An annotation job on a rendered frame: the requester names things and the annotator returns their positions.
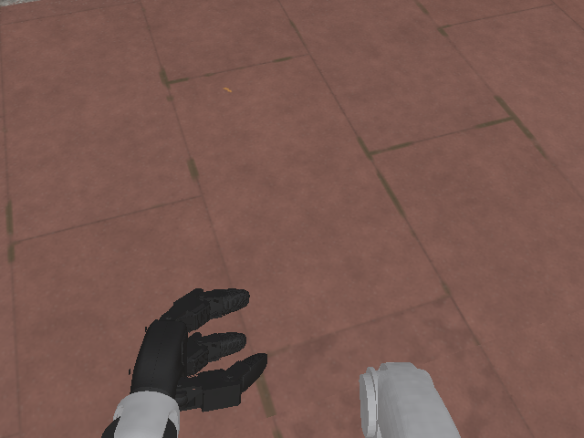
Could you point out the robot left forearm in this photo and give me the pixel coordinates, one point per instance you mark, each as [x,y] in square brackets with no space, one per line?
[145,414]

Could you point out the left robot hand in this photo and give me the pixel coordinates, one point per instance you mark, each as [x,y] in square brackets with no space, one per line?
[167,356]

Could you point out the robot right thigh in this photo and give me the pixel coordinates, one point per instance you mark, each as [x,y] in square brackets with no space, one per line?
[400,401]

